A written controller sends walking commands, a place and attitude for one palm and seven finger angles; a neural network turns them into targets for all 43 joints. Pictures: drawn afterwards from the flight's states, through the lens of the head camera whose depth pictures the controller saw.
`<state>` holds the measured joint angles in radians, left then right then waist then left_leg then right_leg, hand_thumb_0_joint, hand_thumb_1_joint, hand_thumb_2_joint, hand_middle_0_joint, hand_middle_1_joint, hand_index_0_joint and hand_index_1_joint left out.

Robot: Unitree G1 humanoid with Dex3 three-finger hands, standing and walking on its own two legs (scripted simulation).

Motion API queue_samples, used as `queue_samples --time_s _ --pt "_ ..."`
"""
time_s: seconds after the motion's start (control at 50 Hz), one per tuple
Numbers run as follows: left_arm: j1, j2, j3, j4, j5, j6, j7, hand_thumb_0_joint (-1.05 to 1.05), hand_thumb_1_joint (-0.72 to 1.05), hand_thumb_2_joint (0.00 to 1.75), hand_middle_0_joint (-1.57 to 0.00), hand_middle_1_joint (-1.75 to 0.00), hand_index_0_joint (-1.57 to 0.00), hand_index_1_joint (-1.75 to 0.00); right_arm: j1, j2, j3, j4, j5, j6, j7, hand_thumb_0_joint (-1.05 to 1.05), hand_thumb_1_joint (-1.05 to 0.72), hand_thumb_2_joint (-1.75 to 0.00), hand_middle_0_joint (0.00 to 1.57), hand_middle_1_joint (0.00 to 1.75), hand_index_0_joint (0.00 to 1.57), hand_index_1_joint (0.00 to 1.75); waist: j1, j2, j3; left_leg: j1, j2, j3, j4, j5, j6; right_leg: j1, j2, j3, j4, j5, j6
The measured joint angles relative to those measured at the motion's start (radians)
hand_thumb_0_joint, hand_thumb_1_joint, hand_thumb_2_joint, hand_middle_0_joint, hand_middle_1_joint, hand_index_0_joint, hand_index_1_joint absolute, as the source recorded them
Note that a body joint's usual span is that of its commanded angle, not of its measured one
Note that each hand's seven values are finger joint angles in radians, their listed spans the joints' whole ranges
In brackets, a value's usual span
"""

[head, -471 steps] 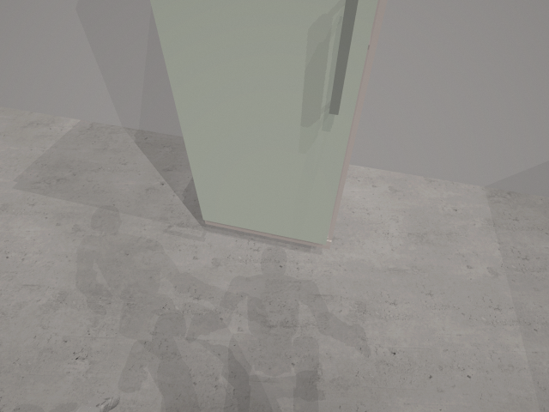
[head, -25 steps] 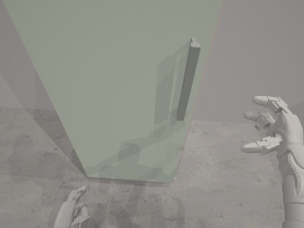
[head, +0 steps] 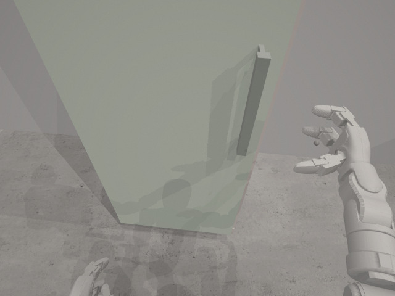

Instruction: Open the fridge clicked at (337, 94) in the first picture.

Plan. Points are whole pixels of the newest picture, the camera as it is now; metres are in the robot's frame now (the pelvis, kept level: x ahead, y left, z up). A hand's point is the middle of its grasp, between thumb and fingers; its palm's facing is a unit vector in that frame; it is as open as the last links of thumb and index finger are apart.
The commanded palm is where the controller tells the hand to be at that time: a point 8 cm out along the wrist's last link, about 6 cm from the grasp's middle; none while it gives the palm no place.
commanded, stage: move the hooked fingers beside the handle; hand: right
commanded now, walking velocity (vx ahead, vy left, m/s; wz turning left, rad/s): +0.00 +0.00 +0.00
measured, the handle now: (250, 106) +0.51 -0.08 +0.13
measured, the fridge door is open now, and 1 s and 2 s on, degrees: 0 0 0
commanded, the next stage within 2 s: feel for the door with the fingertips in 1.22 s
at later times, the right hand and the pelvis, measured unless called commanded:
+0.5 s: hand (288, 121) +0.45 -0.16 +0.14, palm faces +0.06 +1.00 +0.03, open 14.0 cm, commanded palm +0.42 -0.21 +0.14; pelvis +0.01 +0.00 +0.00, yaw +1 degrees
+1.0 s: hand (285, 125) +0.44 -0.15 +0.14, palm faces +0.09 +1.00 +0.01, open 14.0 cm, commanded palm +0.41 -0.20 +0.14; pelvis +0.01 +0.01 +0.00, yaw +1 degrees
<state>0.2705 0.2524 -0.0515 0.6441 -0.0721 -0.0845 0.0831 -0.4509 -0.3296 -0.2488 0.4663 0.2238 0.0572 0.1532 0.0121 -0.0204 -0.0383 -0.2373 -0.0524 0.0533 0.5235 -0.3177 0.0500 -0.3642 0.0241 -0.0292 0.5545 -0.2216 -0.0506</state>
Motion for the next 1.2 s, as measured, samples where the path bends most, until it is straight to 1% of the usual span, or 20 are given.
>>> queue_samples --time_s 0.14,0.24,0.36,0.46,0.52,0.6,0.66,0.76,0.84,0.9,1.02,1.14,1.2 --pt "0.011 0.001 0.004 0.010 0.005 0.011 -0.007 0.02 0.90 0.90 -0.21 -0.30 -0.20 -0.30 -0.084 0.007 0.010 0.103 -0.016 -0.027 -0.026 -0.01 0.50 -0.30 0.30 1.20 0.30 1.20 0.015 0.003 -0.002 -0.024 -0.001 -0.001 0.010 -0.003 0.000 -0.022 -0.001 -0.002 0.009 -0.002 0.000" --pt "0.026 0.001 0.008 0.015 0.010 0.017 -0.016 0.02 0.90 0.90 -0.21 -0.30 -0.20 -0.30 -0.136 0.013 0.009 0.173 -0.027 -0.061 -0.042 -0.01 0.50 -0.30 0.30 1.20 0.30 1.20 0.025 0.003 -0.005 -0.040 -0.002 -0.006 0.019 -0.006 0.000 -0.037 -0.004 -0.006 0.017 -0.007 0.000" --pt "0.047 0.000 0.013 0.018 0.013 0.025 -0.027 0.02 0.90 0.90 -0.21 -0.30 -0.20 -0.30 -0.197 0.007 0.002 0.262 -0.042 -0.096 -0.058 -0.01 0.50 -0.30 0.30 1.20 0.30 1.20 0.038 0.004 -0.007 -0.064 -0.005 -0.008 0.034 -0.013 0.001 -0.060 -0.007 -0.009 0.032 -0.015 0.000" --pt "0.065 0.003 0.022 0.031 0.019 0.026 -0.036 0.01 0.90 0.90 -0.21 -0.30 -0.20 -0.30 -0.247 0.017 0.006 0.322 -0.052 -0.134 -0.072 -0.01 0.50 -0.30 0.30 1.20 0.30 1.20 0.044 0.001 -0.009 -0.085 -0.005 -0.008 0.047 -0.020 0.001 -0.081 -0.007 -0.009 0.046 -0.022 0.000" --pt "0.076 0.004 0.026 0.034 0.023 0.031 -0.044 0.01 0.90 0.90 -0.21 -0.30 -0.20 -0.30 -0.254 0.024 -0.002 0.338 -0.058 -0.151 -0.077 -0.01 0.50 -0.30 0.30 1.20 0.30 1.20 0.048 -0.001 -0.017 -0.095 -0.005 -0.014 0.053 -0.023 0.001 -0.088 -0.009 -0.015 0.048 -0.026 0.000" --pt "0.089 0.005 0.030 0.026 0.025 0.042 -0.051 0.01 0.90 0.90 -0.21 -0.30 -0.20 -0.30 -0.233 0.030 -0.012 0.333 -0.063 -0.159 -0.082 -0.01 0.50 -0.30 0.30 1.20 0.30 1.20 0.051 -0.005 -0.024 -0.097 -0.008 -0.024 0.057 -0.027 0.001 -0.086 -0.012 -0.024 0.049 -0.032 0.001" --pt "0.093 0.004 0.030 0.019 0.023 0.049 -0.051 0.01 0.90 0.90 -0.21 -0.30 -0.20 -0.30 -0.209 0.030 -0.018 0.315 -0.065 -0.159 -0.086 -0.01 0.50 -0.30 0.30 1.20 0.30 1.20 0.051 -0.006 -0.023 -0.093 -0.010 -0.029 0.057 -0.028 0.002 -0.080 -0.015 -0.028 0.048 -0.035 0.002" --pt "0.089 0.001 0.033 0.017 0.022 0.050 -0.050 0.01 0.90 0.90 -0.20 -0.30 -0.20 -0.30 -0.186 0.037 -0.004 0.277 -0.065 -0.163 -0.096 -0.01 0.50 -0.30 0.30 1.20 0.30 1.20 0.044 -0.006 -0.018 -0.087 -0.011 -0.024 0.056 -0.030 0.005 -0.076 -0.015 -0.023 0.050 -0.036 0.005" --pt "0.074 0.002 0.032 0.021 0.020 0.049 -0.048 0.01 0.91 0.90 -0.20 -0.30 -0.20 -0.30 -0.190 0.048 0.014 0.275 -0.061 -0.159 -0.095 -0.01 0.50 -0.30 0.30 1.20 0.30 1.20 0.036 -0.008 -0.020 -0.081 -0.010 -0.016 0.055 -0.031 0.007 -0.074 -0.013 -0.015 0.051 -0.035 0.007" --pt "0.059 0.002 0.029 0.019 0.020 0.050 -0.047 0.01 0.91 0.90 -0.20 -0.30 -0.20 -0.30 -0.196 0.052 0.014 0.284 -0.059 -0.149 -0.094 -0.01 0.50 -0.30 0.30 1.20 0.30 1.20 0.034 -0.007 -0.022 -0.080 -0.011 -0.013 0.054 -0.030 0.009 -0.072 -0.013 -0.012 0.049 -0.033 0.008" --pt "0.038 0.000 0.022 0.000 0.018 0.051 -0.044 0.01 0.91 0.90 -0.20 -0.30 -0.20 -0.30 -0.188 0.041 0.002 0.286 -0.059 -0.151 -0.090 -0.01 0.50 -0.30 0.30 1.20 0.30 1.20 0.033 -0.003 -0.025 -0.076 -0.013 -0.013 0.055 -0.029 0.013 -0.066 -0.016 -0.012 0.046 -0.030 0.012" --pt "0.035 0.004 0.023 -0.004 0.013 0.051 -0.042 0.01 0.91 0.90 -0.20 -0.30 -0.20 -0.30 -0.195 0.034 0.016 0.290 -0.048 -0.153 -0.074 -0.01 0.50 -0.30 0.30 1.20 0.30 1.20 0.026 -0.005 -0.022 -0.076 -0.014 -0.003 0.056 -0.030 0.016 -0.070 -0.015 -0.002 0.050 -0.029 0.015" --pt "0.034 0.005 0.021 0.001 0.013 0.053 -0.040 0.01 0.91 0.90 -0.20 -0.30 -0.20 -0.30 -0.200 0.034 0.012 0.299 -0.045 -0.150 -0.069 -0.01 0.50 -0.30 0.30 1.20 0.30 1.20 0.025 -0.003 -0.023 -0.078 -0.013 -0.001 0.057 -0.030 0.016 -0.073 -0.015 0.000 0.051 -0.027 0.015"
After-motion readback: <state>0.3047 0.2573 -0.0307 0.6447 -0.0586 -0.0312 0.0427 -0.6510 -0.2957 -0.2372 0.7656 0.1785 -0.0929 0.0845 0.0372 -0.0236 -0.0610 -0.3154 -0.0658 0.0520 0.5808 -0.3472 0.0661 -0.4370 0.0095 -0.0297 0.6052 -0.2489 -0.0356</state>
